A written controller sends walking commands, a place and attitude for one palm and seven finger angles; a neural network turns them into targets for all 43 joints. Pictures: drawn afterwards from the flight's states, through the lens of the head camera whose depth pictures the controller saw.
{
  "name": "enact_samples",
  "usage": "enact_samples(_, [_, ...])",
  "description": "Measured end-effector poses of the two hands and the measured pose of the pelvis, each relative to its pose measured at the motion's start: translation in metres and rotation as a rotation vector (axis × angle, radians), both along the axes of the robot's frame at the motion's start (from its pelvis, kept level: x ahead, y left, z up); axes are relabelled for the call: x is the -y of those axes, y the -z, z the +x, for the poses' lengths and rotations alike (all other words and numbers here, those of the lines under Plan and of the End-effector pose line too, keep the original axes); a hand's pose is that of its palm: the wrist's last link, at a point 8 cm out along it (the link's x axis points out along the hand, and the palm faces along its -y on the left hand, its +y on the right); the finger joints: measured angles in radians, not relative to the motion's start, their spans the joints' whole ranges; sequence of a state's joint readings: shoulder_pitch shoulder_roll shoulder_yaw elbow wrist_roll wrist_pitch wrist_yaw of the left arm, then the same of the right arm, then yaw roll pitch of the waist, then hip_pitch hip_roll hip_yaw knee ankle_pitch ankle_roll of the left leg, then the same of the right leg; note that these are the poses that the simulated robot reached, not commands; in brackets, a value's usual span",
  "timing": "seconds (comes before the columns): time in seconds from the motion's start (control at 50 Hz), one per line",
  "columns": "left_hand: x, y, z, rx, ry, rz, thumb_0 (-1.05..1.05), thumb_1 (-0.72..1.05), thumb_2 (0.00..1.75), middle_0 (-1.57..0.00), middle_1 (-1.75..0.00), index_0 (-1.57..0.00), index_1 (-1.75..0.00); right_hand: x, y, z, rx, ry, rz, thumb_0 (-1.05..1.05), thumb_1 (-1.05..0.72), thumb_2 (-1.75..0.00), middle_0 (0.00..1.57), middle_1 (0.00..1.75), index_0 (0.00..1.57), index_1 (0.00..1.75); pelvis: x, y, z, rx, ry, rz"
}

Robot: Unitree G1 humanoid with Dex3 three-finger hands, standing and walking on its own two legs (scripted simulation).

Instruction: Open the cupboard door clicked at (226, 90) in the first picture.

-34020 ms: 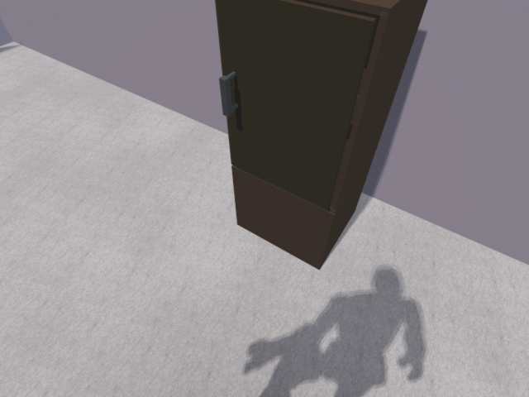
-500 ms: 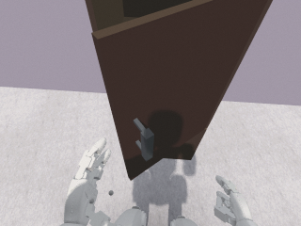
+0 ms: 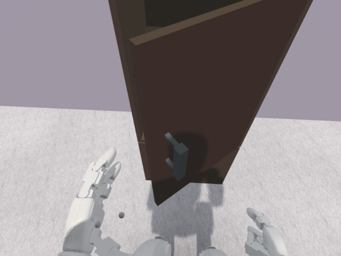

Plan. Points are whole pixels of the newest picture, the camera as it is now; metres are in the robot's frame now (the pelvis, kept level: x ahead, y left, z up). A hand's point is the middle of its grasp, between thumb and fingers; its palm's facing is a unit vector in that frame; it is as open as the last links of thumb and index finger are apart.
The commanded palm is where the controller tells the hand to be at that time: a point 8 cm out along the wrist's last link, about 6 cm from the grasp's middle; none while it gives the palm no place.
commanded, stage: draw the hand back to the body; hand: left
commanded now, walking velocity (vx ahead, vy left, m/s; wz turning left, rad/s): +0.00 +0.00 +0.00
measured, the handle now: (174, 157) +0.32 +0.03 +0.07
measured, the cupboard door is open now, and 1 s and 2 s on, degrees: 40 40 40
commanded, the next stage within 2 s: step back with the hand held close in 1.36 s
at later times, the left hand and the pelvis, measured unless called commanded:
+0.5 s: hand (85, 206) +0.18 +0.15 +0.16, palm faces +0.24 -0.92 -0.31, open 14.7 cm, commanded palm +0.15 +0.21 +0.19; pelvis +0.02 -0.05 +0.06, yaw +2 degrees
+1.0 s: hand (45, 145) +0.22 +0.18 +0.25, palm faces +0.44 -0.80 -0.41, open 8.9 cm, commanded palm +0.17 +0.23 +0.27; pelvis +0.04 -0.07 +0.09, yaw +2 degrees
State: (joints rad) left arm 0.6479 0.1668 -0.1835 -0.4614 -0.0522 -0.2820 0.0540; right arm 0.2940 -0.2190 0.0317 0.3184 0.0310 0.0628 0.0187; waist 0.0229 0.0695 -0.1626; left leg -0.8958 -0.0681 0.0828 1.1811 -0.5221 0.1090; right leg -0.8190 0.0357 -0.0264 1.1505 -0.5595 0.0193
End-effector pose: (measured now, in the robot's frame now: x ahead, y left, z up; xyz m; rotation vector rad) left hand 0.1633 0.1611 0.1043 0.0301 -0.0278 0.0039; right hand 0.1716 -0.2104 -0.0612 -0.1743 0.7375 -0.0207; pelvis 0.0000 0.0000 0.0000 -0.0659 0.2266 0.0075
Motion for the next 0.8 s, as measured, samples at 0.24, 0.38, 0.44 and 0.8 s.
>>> enact_samples(0.24, [-0.014, -0.023, -0.009, -0.052, -0.022, 0.033, -0.01, -0.49, 0.3, -0.15, -0.3, -0.15, -0.3, 0.03, -0.039, -0.004, 0.072, 0.04, -0.048, 0.02, -0.91, -0.9, 0.2, 0.3, 0.2, 0.3, 0.022, -0.026, 0.006, 0.073, -0.016, 0.01])
enact_samples(0.38, [-0.029, -0.06, -0.011, -0.042, -0.132, 0.198, -0.01, -0.39, 0.35, -0.15, -0.3, -0.15, -0.3, 0.048, -0.055, 0.01, 0.119, 0.06, -0.048, 0.02, -0.91, -0.9, 0.2, 0.3, 0.2, 0.3, 0.036, -0.042, 0.013, 0.11, -0.024, 0.014])
enact_samples(0.44, [-0.031, -0.069, -0.016, -0.088, -0.208, 0.243, -0.01, -0.31, 0.38, -0.16, -0.3, -0.16, -0.3, 0.05, -0.061, 0.015, 0.126, 0.069, -0.032, 0.02, -0.91, -0.9, 0.2, 0.3, 0.2, 0.3, 0.041, -0.051, 0.016, 0.127, -0.025, 0.02])
enact_samples(0.8, [-0.048, -0.135, 0.003, 0.007, -0.395, 0.402, 0.0, 0.29, 0.64, -0.18, -0.3, -0.18, -0.3, 0.069, -0.07, 0.045, 0.097, 0.015, -0.027, 0.02, -0.91, -0.9, 0.2, 0.3, 0.2, 0.3, 0.068, -0.081, 0.037, 0.216, -0.033, 0.055])
